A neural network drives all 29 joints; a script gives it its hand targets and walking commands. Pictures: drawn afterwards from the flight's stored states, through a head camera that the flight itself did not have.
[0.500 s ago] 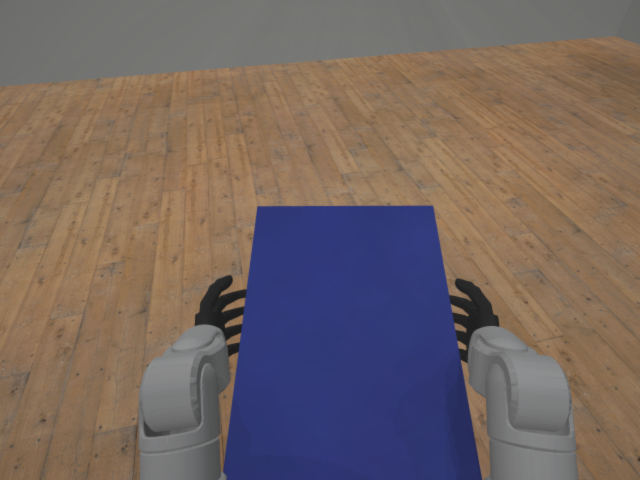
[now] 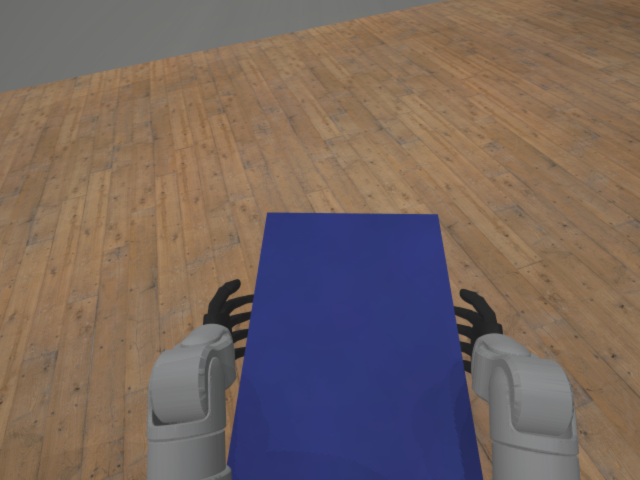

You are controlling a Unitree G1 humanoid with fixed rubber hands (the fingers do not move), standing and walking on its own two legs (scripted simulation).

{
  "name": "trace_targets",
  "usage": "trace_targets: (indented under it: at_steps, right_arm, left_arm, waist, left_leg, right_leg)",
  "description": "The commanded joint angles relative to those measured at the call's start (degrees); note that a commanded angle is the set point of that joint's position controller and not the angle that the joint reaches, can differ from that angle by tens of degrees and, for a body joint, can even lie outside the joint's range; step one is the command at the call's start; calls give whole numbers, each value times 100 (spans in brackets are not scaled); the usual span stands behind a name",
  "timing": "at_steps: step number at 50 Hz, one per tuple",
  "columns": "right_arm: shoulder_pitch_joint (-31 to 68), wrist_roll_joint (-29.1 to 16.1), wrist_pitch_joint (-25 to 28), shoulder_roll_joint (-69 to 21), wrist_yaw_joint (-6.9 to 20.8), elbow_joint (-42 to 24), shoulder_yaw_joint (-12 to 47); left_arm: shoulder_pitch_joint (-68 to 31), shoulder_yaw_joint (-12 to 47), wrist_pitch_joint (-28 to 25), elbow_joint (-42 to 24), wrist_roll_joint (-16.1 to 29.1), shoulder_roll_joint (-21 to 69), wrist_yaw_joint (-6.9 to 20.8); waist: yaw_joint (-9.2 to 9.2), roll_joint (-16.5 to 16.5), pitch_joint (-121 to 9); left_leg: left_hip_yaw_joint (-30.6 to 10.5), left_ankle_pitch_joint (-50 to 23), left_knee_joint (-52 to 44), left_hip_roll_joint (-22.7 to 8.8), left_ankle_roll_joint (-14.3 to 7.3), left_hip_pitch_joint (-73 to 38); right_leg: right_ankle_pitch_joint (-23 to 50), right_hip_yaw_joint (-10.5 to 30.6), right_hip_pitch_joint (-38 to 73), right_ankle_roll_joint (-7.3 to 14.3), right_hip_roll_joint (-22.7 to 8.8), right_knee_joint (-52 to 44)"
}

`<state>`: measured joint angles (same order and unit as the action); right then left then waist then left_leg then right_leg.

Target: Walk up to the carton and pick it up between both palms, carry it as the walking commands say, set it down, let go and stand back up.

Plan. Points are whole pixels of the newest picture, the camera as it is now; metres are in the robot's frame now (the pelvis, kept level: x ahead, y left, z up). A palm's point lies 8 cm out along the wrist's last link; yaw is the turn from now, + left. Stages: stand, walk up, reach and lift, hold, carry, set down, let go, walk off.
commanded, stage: carry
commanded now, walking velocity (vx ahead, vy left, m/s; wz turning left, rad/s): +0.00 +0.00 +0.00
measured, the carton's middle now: (348, 363) +0.27 +0.00 -0.01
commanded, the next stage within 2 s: none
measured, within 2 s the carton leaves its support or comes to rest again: neither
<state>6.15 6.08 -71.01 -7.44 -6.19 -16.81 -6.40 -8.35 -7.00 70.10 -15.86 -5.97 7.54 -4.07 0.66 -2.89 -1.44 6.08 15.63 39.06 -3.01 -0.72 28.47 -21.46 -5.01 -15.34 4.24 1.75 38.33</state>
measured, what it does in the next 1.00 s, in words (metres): walks backwards: left foot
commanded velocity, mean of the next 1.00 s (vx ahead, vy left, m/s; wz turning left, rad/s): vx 0.00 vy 0.00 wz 0.00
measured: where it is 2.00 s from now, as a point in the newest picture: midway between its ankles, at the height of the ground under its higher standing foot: outside the picture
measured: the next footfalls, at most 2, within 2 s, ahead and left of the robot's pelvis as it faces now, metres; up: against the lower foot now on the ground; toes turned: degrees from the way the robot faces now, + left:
left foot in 0.14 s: +0.04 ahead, +0.13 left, +0.00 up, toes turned +6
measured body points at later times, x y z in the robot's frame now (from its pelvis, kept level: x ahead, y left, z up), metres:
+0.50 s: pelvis -0.07 +0.02 +0.01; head -0.08 +0.02 +0.46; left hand +0.19 +0.18 +0.08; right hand +0.19 -0.13 +0.07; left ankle +0.00 +0.12 -0.72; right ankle -0.01 -0.07 -0.72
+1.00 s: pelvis -0.10 +0.03 +0.01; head -0.10 +0.04 +0.46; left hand +0.17 +0.19 +0.08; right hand +0.17 -0.11 +0.07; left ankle +0.00 +0.12 -0.72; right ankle -0.01 -0.07 -0.72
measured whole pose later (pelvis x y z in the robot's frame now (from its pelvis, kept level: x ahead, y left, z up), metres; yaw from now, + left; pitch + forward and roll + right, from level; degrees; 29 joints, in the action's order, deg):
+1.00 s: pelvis -0.10 +0.03 +0.01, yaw +0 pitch +1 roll +0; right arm 8.2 5.4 -70.2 -7.5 -6.0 -18.0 -6.5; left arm -9.1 -7.4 70.5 -19.8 -6.4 7.6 -4.4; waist 0.4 0.3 -1.9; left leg 5.9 6.8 29.6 0.1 -3.5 23.9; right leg -7.8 -4.0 -23.8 1.7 -0.5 30.3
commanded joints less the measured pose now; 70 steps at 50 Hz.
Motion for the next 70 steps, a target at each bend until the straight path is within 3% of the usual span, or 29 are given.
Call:
trace_targets:
  at_steps: [1,2,4,5,8,13,15,17,21,23,28,30,35,38,41,44,48,52,53,54,57,60,61,63,64,65,66,67,70]
  right_arm:
    - [4338,-2826,198,-5181,1422,-1705,4579]
    - [4416,-2899,200,-5193,1436,-1779,4578]
    - [3726,-2820,138,-5134,1421,-1421,4485]
    - [3593,-2775,123,-5114,1433,-1216,4399]
    - [3014,-2586,148,-4942,1504,-713,4162]
    - [3198,-2516,303,-4936,1486,-1073,4077]
    - [3361,-2575,283,-5083,1506,-984,4104]
    - [3566,-2542,323,-5080,1489,-1309,4227]
    - [3755,-2577,248,-4982,1458,-1393,4230]
    - [3734,-2513,225,-4961,1420,-1385,4268]
    - [3322,-2412,101,-4914,1458,-907,4155]
    - [3486,-2462,132,-4907,1486,-1136,4271]
    - [3604,-2485,70,-5038,1508,-926,4260]
    - [3508,-2411,106,-5007,1499,-857,4190]
    - [3684,-2455,219,-5029,1486,-940,4187]
    - [3675,-2509,206,-5167,1500,-1031,4181]
    - [3595,-2443,262,-5118,1461,-1195,4244]
    - [3422,-2427,291,-5117,1459,-1064,4269]
    - [3389,-1914,487,-4896,1452,-167,3691]
    - [3553,-2343,428,-5059,1445,-1126,4226]
    - [3819,-2391,535,-5057,1446,-1226,4258]
    - [3509,-1887,719,-4881,1427,-136,3627]
    - [3595,-2218,689,-5048,1432,-965,4118]
    - [3726,-2132,765,-5007,1406,-853,4016]
    - [3385,-1951,773,-4978,1395,-288,3812]
    - [3529,-2114,801,-5002,1409,-771,4032]
    - [3419,-1726,973,-4791,1420,79,3543]
    - [3447,-1897,1032,-4879,1429,-264,3766]
    - [3457,-1576,1327,-4668,1415,87,3527]
  left_arm:
    - [-3585,4095,-169,-1459,2647,5221,1426]
    - [-3693,4175,-169,-1631,2652,5234,1374]
    - [-3274,4136,-89,-1563,2545,5061,1323]
    - [-3275,4210,-72,-1562,2509,4997,1304]
    - [-2621,4182,-42,-1212,2378,4963,1284]
    - [-3048,4314,-137,-1425,2530,5027,1318]
    - [-3306,4354,-143,-1422,2551,5094,1329]
    - [-3401,4337,-173,-1626,2583,5059,1372]
    - [-3164,4256,-25,-1242,2541,5007,1398]
    - [-3190,4208,-56,-1357,2528,4958,1392]
    - [-3181,4169,30,-1237,2417,4933,1350]
    - [-3239,4164,-18,-1298,2469,5000,1377]
    - [-3178,4046,52,-1035,2376,4984,1379]
    - [-3332,4113,19,-1195,2362,4913,1379]
    - [-3180,4047,-55,-1065,2305,4915,1363]
    - [-3586,4332,-53,-1462,2537,5088,1368]
    - [-3334,4275,-103,-1379,2512,5129,1378]
    - [-3082,4219,-109,-1228,2468,5026,1393]
    - [-2925,3671,-300,-316,1940,4800,1420]
    - [-3153,4228,-251,-1259,2403,4964,1395]
    - [-3220,4102,-341,-1145,2342,4986,1392]
    - [-2982,3608,-530,-195,1876,4752,1398]
    - [-3115,4067,-514,-1016,2229,4934,1374]
    - [-3144,3888,-593,-783,2137,4869,1386]
    - [-3178,3784,-638,-631,2031,4780,1367]
    - [-3186,3978,-658,-905,2149,4912,1354]
    - [-2776,3408,-806,83,1653,4609,1371]
    - [-3058,3737,-892,-474,1887,4767,1344]
    - [-2862,3348,-1178,82,1559,4602,1331]
  waist:
    - [73,959,-1334]
    - [66,713,-1312]
    - [-35,1007,-1605]
    - [-98,622,-1973]
    - [1,-451,-2799]
    - [-35,-201,-2675]
    - [-36,-220,-2311]
    - [-48,459,-1845]
    - [-64,56,-1703]
    - [-45,413,-1678]
    - [-65,-3,-2045]
    - [-37,301,-1942]
    - [-75,462,-1737]
    - [-51,24,-1709]
    - [-34,147,-1892]
    - [-49,-136,-1997]
    - [-48,283,-2247]
    - [-40,347,-2198]
    - [-39,126,-2310]
    - [-38,150,-2284]
    - [-34,332,-2179]
    - [-39,193,-2229]
    - [-45,404,-2181]
    - [-55,613,-2198]
    - [-52,390,-2300]
    - [-56,233,-2252]
    - [-46,346,-2230]
    - [-23,-2,-2374]
    - [-6,195,-2334]
  left_leg:
    - [-409,739,954,38,5,-203]
    - [-382,872,477,-8,26,-411]
    - [-184,620,-446,59,37,-926]
    - [-281,-129,-1399,-119,-3,-1394]
    - [-970,-4762,-544,-844,-291,-2637]
    - [-728,-1257,-870,-419,-318,-1770]
    - [-887,-643,-1221,-531,-331,-1679]
    - [-833,269,-1293,-442,-339,-1397]
    - [-1012,980,-1726,-487,-332,-1221]
    - [-962,833,-1746,-489,-312,-1080]
    - [-1189,725,-1886,-593,-308,-1289]
    - [-1234,938,-2008,-582,-341,-1046]
    - [-994,1043,-1850,-375,-266,-996]
    - [-1168,1392,-2134,-506,-303,-759]
    - [-1049,965,-1990,-508,-262,-930]
    - [-1083,1229,-2070,-412,-281,-1070]
    - [-1031,1133,-1967,-399,-318,-1160]
    - [-1092,1075,-2010,-515,-352,-1029]
    - [-1090,1032,-2016,-502,-349,-1088]
    - [-1129,1133,-2123,-512,-366,-1007]
    - [-1058,1161,-2002,-515,-319,-970]
    - [-998,985,-1901,-437,-328,-1023]
    - [-914,928,-1799,-365,-325,-1028]
    - [-833,700,-1686,-321,-292,-1139]
    - [-847,612,-1670,-323,-304,-1241]
    - [-896,694,-1798,-364,-298,-1255]
    - [-1040,858,-1870,-458,-380,-1200]
    - [-1049,795,-1954,-469,-356,-1043]
    - [-992,659,-1928,-495,-331,-1067]
  right_leg:
    - [179,2048,-138,627,-1881,-2287]
    - [901,1914,-72,611,-1860,-2060]
    - [2475,1418,197,438,-1633,-1446]
    - [3179,1170,387,279,-1576,-917]
    - [2929,728,214,-253,-759,-436]
    - [2027,805,622,107,-870,-827]
    - [770,835,166,76,-862,-1238]
    - [0,1032,-60,7,-968,-1759]
    - [-791,867,-311,-89,-840,-1780]
    - [-587,897,-110,-152,-820,-1801]
    - [-56,754,9,-134,-709,-1559]
    - [-3,731,193,-173,-655,-1533]
    - [-1004,957,-298,-83,-825,-1874]
    - [-551,810,-87,-173,-677,-1582]
    - [-148,835,-28,-168,-701,-1569]
    - [-651,917,-338,-104,-715,-1592]
    - [-490,870,-247,-121,-697,-1576]
    - [-114,765,-9,-167,-639,-1464]
    - [-113,915,-114,-140,-740,-1516]
    - [-196,828,-55,-118,-641,-1406]
    - [-203,859,-62,-123,-662,-1485]
    - [-234,963,-230,-135,-753,-1570]
    - [-468,975,-269,-128,-794,-1670]
    - [-563,1087,-392,-126,-920,-1781]
    - [-528,1110,-372,-97,-918,-1769]
    - [-498,1010,-444,-108,-875,-1676]
    - [-380,967,-416,-140,-811,-1604]
    - [-132,903,-164,-125,-761,-1420]
    - [203,818,-117,-149,-720,-1358]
